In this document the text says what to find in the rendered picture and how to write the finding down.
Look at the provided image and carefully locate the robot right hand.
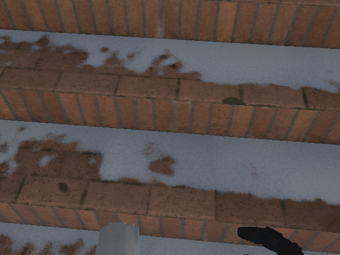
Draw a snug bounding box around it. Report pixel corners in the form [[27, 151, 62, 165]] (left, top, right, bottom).
[[237, 227, 304, 255]]

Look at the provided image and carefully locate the robot left thigh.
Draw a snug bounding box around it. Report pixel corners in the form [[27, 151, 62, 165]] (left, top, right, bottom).
[[95, 222, 140, 255]]

